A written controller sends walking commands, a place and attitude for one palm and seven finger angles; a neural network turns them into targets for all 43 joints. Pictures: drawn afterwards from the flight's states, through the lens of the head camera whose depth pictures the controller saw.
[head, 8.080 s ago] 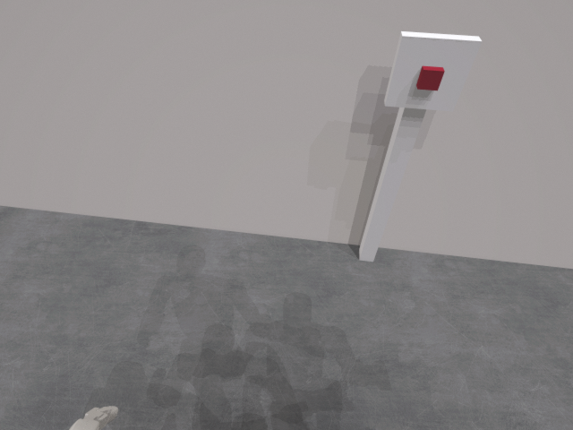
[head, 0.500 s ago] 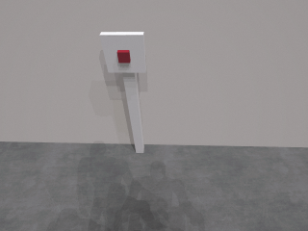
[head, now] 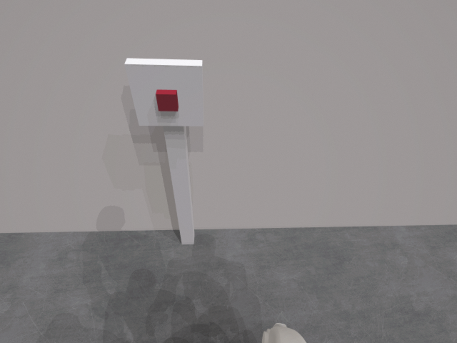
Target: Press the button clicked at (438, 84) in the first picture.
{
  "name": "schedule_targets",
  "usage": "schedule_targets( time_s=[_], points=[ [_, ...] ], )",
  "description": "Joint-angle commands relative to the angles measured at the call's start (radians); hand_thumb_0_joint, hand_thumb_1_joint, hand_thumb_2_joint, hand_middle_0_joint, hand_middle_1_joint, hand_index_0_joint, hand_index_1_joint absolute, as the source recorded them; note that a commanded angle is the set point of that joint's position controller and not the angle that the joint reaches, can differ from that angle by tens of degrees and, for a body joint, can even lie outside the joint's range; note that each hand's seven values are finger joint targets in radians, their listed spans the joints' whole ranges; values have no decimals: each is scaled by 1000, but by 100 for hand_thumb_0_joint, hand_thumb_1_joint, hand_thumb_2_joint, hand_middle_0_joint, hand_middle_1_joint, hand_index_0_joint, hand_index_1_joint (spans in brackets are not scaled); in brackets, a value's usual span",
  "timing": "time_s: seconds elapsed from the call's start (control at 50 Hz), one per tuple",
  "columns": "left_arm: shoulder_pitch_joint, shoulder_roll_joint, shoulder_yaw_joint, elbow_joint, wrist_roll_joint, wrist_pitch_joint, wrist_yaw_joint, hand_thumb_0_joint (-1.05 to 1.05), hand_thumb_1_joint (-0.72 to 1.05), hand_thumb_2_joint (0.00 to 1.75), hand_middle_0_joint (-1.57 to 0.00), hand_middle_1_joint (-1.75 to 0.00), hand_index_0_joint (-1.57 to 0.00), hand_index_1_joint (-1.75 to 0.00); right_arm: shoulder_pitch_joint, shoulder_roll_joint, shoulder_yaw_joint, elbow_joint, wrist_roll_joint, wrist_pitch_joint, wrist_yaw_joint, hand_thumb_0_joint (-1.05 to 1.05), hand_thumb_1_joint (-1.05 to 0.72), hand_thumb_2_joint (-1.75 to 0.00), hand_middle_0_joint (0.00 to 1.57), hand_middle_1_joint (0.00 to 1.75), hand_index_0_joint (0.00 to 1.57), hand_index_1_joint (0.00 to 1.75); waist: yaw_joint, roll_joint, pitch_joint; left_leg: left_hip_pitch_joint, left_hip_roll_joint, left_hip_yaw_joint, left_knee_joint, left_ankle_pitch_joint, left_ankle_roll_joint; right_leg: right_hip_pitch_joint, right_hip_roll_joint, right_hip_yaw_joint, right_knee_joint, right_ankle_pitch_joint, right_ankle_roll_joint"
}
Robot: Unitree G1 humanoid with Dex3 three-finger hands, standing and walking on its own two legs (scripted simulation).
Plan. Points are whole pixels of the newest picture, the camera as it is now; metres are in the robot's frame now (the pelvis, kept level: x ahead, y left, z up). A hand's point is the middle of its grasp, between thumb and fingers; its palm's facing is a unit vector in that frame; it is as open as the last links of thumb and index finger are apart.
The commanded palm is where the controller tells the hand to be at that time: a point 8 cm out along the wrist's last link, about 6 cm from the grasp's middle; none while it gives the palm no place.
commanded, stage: take the last steps up to it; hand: left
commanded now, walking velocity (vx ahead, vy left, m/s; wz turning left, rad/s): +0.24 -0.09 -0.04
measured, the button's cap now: (167, 99) +0.65 +0.19 +0.07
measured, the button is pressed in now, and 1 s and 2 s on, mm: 0 0 0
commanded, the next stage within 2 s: come to a stop and stand still in 0.22 s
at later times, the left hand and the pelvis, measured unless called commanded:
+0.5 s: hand (178, 335) +0.18 +0.11 -0.17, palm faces +0.05 -0.98 -0.21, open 7.2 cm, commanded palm none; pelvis +0.14 -0.07 -0.01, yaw -1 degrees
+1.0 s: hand out of the picture +0.12 +0.12 -0.18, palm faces +0.02 -0.98 -0.21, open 7.4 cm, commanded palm none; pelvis +0.13 -0.06 +0.00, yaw -2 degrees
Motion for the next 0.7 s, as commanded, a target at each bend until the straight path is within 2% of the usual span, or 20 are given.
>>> schedule_targets(
  time_s=[0.0, 0.02, 0.06, 0.08, 0.1, 0.12, 0.14, 0.16, 0.2, 0.24, 0.3, 0.34, 0.42, 0.48, 0.54, 0.56, 0.6, 0.62, 0.64, 0.68],
  points=[
    [-140, 1, -6, -98, -5, -32, -7, 0, 90, 90, -20, -30, -20, -30, 79, -149, -31, -13, -12, -16, -12, 0, -90, -90, 20, 30, 20, 30, -32, 179, 170, -64, 283, -113, -57, 535, 126, -39, 0, -26, -199, -16, -20],
    [-148, 2, -6, -101, -6, -34, -7, 0, 90, 90, -20, -30, -20, -30, 79, -153, -32, -9, -12, -14, -12, 0, -90, -90, 20, 30, 20, 30, -33, 183, 168, -82, 284, -109, -40, 560, 123, 11, 12, -31, -238, -24, -30],
    [-76, 16, -2, -82, -6, -43, -5, 0, 90, 90, -20, -30, -20, -30, 61, -176, -35, -6, -9, -10, -13, 0, -90, -90, 20, 30, 20, 30, 8, 178, 116, -84, 281, -85, 63, 713, 113, 160, 58, -63, -305, -42, -54],
    [6, 31, 3, -53, -4, -52, -3, 0, 90, 90, -20, -30, -20, -30, 57, -181, -37, -5, -5, -9, -12, 0, -90, -90, 20, 30, 20, 30, 42, 155, 58, -95, 262, -68, 165, 765, 95, 284, 83, -80, -356, -4, -62],
    [129, 63, 12, -14, 0, -62, 2, 0, 90, 90, -20, -30, -20, -30, 50, -180, -40, -5, 0, -8, -8, 0, -90, -90, 20, 30, 20, 30, 99, 87, -18, -149, 223, -49, 312, 728, 66, 464, 96, -82, -423, 66, -67],
    [255, 135, 31, 27, 8, -77, 12, 0, 90, 90, -20, -30, -20, -30, 57, -153, -37, -9, 10, -9, 2, 0, -90, -90, 20, 30, 20, 30, 153, -23, -121, -316, 161, -10, 556, 485, 29, 693, -42, 67, -439, 153, -110],
    [330, 234, 53, 44, 2, -84, 22, 0, 90, 90, -20, -30, -20, -30, 115, -85, -26, -34, 21, -10, 3, 0, -90, -90, 20, 30, 20, 30, 140, -269, -245, -530, -4, -4, 889, -241, -14, 862, -317, 458, -520, 374, -232],
    [311, 243, 49, 37, -17, -79, 27, 0, 90, 90, -20, -30, -20, -30, 61, -110, -25, -50, 26, 0, -3, 0, -90, -90, 20, 30, 20, 30, 139, -164, -238, -555, 15, -138, 1031, -312, 9, 779, -354, 495, -596, 371, -285],
    [125, 154, 28, -7, -17, -72, 37, 0, 90, 90, -20, -30, -20, -30, -16, -82, -33, -52, 19, 10, 5, 0, -90, -90, 20, 30, 20, 30, 85, -48, -78, -589, 86, -161, 1072, -155, 9, 555, -292, 377, -659, 153, -246],
    [21, 86, 3, -35, -12, -77, 42, 0, 90, 90, -20, -30, -20, -30, -17, -56, -27, -43, 2, 29, 8, 0, -90, -90, 20, 30, 20, 30, 22, 14, 8, -528, 121, -163, 991, -69, 1, 329, -232, 234, -702, 92, -201],
    [-11, 41, -15, -33, -3, -82, 44, 0, 90, 90, -20, -30, -20, -30, 42, -24, -25, -26, -5, 57, 14, 0, -90, -90, 20, 30, 20, 30, -33, -54, 30, -448, 109, -129, 835, -20, -19, 206, -159, 111, -753, 60, -168],
    [-12, 14, -20, -41, -2, -80, 47, 0, 90, 90, -20, -30, -20, -30, 37, -12, -12, -28, -3, 66, 8, 0, -90, -90, 20, 30, 20, 30, -38, -32, 30, -420, 101, -129, 715, 1, -36, 184, -149, 95, -744, 169, -173],
    [24, 60, -15, -31, -2, -67, 53, 0, 90, 90, -20, -30, -20, -30, -57, -27, -2, -54, 13, 66, 5, 0, -90, -90, 20, 30, 20, 30, 4, -9, -14, -404, 69, -122, 492, -2, -51, 310, -168, 116, -662, 395, -196],
    [48, 88, -6, -23, -1, -48, 59, 0, 90, 90, -20, -30, -20, -30, -126, -62, -14, -82, 15, 75, 0, 0, -90, -90, 20, 30, 20, 30, 22, -35, -20, -369, 50, -128, 394, -18, -50, 344, -197, 153, -610, 421, -209],
    [44, 90, 0, -22, -5, -34, 61, 0, 90, 90, -20, -30, -20, -30, -127, -82, -21, -85, 12, 77, -2, 0, -90, -90, 20, 30, 20, 30, 9, -49, 7, -279, 47, -130, 257, 103, -42, 306, -174, 147, -557, 369, -170],
    [43, 83, 0, -22, -7, -29, 61, 0, 90, 90, -20, -30, -20, -30, -113, -97, -24, -83, 12, 73, -3, 0, -90, -90, 20, 30, 20, 30, 3, -11, 3, -224, 74, -153, 200, 251, -28, 275, -147, 129, -527, 297, -137],
    [73, 44, -9, -36, -10, -18, 63, 0, 90, 90, -20, -30, -20, -30, -139, -146, -26, -105, 8, 61, -8, 0, -90, -90, 20, 30, 20, 30, 26, 125, 0, -221, 202, -250, 141, 526, 43, 275, -24, 49, -457, 121, -58],
    [88, 28, -13, -32, -8, -13, 65, 0, 90, 90, -20, -30, -20, -30, -169, -154, -27, -113, 5, 61, -11, 0, -90, -90, 20, 30, 20, 30, 40, 151, 4, -273, 219, -255, 108, 521, 71, 316, 5, 24, -436, 44, -39],
    [90, 26, -14, -28, -9, -5, 64, 0, 90, 90, -20, -30, -20, -30, -204, -157, -26, -120, 7, 62, -13, 0, -90, -90, 20, 30, 20, 30, 45, 219, 1, -326, 229, -276, 59, 461, 91, 367, 21, 5, -390, -43, -28],
    [110, 21, -17, -21, -6, -1, 58, 0, 90, 90, -20, -30, -20, -30, -244, -159, -27, -137, 7, 62, -14, 0, -90, -90, 20, 30, 20, 30, 56, 196, -5, -373, 229, -281, 17, 324, 105, 401, 30, 24, -372, -134, -29]
  ],
)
